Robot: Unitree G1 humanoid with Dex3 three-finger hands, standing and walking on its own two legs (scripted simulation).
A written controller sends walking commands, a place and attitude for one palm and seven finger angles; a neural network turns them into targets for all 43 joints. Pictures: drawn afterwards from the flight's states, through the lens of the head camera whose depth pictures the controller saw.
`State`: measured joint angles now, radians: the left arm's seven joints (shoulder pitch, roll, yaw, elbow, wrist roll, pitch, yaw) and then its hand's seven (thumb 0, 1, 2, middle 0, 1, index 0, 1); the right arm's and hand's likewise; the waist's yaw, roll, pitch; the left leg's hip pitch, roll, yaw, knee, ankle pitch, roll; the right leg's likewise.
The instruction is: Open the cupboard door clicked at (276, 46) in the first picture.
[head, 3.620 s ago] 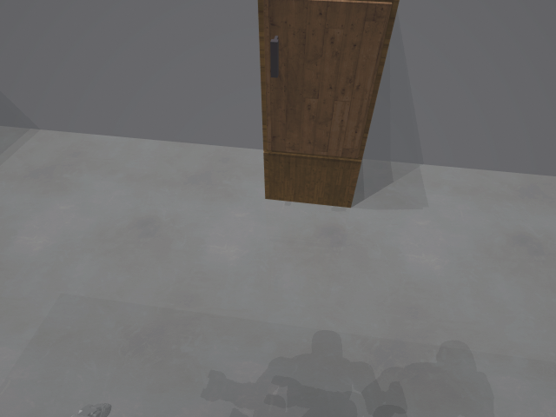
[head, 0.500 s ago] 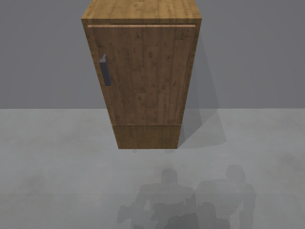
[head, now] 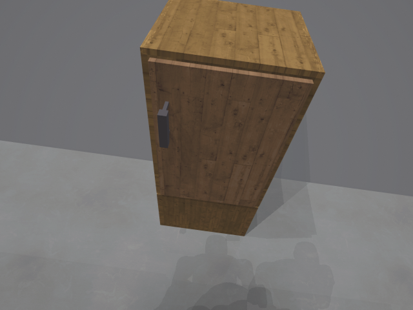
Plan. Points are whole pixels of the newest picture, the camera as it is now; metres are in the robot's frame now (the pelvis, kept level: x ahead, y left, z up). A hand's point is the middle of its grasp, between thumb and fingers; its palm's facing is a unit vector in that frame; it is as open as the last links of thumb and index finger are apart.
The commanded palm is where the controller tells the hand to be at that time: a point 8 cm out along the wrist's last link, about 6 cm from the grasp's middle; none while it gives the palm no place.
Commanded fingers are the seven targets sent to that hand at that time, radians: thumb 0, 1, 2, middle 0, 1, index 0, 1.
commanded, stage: come to a stop and stand still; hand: left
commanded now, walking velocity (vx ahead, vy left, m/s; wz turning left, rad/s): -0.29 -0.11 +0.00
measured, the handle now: (165, 124) +0.57 +0.17 -0.01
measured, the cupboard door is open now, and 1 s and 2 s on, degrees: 0 0 0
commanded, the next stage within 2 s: look again from close up in 1.02 s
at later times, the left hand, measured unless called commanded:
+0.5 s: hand out of the picture +0.05 +0.13 -0.15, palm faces +0.05 -0.97 -0.25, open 7.3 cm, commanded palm none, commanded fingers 0.00 0.90 0.90 -0.20 -0.30 -0.20 -0.30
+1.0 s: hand out of the picture -0.07 +0.17 -0.17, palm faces +0.07 -0.98 -0.19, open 7.4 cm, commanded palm none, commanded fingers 0.00 0.90 0.90 -0.20 -0.30 -0.20 -0.30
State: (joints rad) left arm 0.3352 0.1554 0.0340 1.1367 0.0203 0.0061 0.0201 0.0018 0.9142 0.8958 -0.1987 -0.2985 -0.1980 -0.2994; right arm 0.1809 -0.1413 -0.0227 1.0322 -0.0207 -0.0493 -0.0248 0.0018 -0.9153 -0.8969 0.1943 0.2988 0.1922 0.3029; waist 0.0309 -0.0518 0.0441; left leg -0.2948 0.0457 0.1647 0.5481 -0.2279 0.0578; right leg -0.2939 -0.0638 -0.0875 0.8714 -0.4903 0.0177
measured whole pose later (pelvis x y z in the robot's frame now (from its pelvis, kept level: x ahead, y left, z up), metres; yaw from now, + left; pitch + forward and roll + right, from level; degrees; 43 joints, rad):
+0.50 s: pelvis -0.01 -0.05 +0.00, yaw +0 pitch -2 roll +1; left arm 0.21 0.14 0.03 1.01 0.03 0.01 0.03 0.00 0.91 0.90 -0.20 -0.30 -0.20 -0.30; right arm 0.23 -0.19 -0.07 1.07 -0.01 0.06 -0.01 0.00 -0.91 -0.90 0.20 0.30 0.19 0.30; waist 0.01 0.04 0.03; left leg -0.35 0.02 0.03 0.90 -0.42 -0.03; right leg -0.26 -0.04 -0.10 0.51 -0.22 -0.04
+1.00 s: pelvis -0.04 +0.00 +0.01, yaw +0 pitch -2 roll +1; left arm 0.31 0.16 0.02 1.15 0.02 0.03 0.02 0.00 0.91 0.90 -0.20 -0.30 -0.20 -0.30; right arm 0.30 -0.12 -0.01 1.12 0.00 0.01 -0.02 0.01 -0.92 -0.90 0.20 0.30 0.20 0.30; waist 0.03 -0.01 0.02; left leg -0.12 0.00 0.06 0.42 -0.28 0.01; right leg -0.26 -0.08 -0.05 0.43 -0.15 0.03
